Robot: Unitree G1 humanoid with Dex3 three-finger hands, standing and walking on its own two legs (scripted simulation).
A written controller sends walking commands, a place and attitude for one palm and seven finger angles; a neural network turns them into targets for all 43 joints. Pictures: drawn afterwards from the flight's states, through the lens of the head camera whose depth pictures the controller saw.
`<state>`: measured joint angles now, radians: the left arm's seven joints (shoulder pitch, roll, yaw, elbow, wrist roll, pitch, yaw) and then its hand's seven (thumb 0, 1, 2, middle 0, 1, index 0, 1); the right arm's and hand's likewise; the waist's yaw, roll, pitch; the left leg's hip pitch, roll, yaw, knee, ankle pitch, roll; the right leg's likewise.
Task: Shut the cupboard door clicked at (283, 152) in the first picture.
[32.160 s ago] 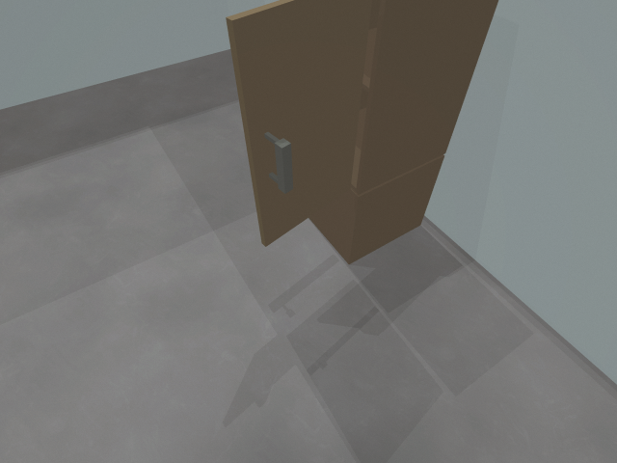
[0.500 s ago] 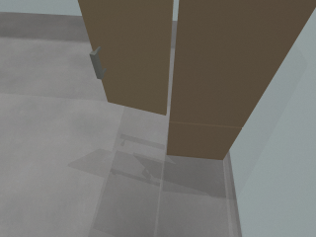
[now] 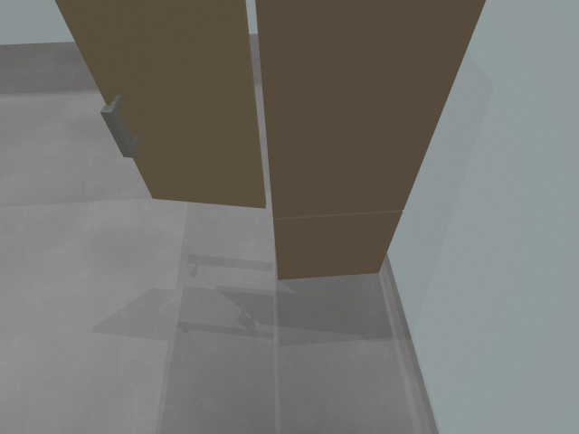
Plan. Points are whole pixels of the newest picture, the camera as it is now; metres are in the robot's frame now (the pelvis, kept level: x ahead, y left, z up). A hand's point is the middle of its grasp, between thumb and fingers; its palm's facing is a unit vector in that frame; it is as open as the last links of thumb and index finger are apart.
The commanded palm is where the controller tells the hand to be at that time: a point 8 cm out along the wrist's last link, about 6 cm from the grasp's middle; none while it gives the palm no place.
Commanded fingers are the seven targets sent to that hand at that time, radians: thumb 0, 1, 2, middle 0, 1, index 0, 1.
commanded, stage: take the last steps up to it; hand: left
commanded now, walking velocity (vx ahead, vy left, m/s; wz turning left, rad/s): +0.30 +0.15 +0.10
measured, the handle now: (123, 126) +0.73 +0.44 -0.04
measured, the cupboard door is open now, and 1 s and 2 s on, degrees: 79 79 79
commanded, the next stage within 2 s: come to a stop and stand still in 0.70 s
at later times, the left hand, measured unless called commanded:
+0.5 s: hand (174, 414) +0.17 +0.20 -0.16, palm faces +0.08 -0.97 -0.23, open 7.3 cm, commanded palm none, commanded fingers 0.00 0.90 0.90 -0.20 -0.30 -0.20 -0.30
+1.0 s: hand (156, 405) +0.18 +0.24 -0.18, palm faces +0.17 -0.97 -0.19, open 7.4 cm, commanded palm none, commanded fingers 0.00 0.90 0.90 -0.20 -0.30 -0.20 -0.30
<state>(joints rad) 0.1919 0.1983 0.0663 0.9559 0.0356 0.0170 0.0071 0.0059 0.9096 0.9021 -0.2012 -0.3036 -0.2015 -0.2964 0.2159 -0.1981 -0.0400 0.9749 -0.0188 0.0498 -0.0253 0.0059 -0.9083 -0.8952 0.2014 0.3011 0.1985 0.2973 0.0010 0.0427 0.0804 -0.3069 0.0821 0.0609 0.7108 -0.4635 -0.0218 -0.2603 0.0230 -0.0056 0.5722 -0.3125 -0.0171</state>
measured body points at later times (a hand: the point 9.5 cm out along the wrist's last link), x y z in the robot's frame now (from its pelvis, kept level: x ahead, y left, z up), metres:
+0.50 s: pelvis +0.11 +0.01 +0.00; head +0.13 -0.01 +0.45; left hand +0.16 +0.25 -0.14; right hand +0.02 -0.19 -0.16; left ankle +0.05 +0.12 -0.73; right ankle +0.16 -0.08 -0.73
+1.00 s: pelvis +0.25 +0.08 +0.00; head +0.29 +0.10 +0.44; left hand +0.17 +0.30 -0.17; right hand +0.39 -0.13 -0.14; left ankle +0.29 +0.21 -0.73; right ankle +0.19 -0.05 -0.71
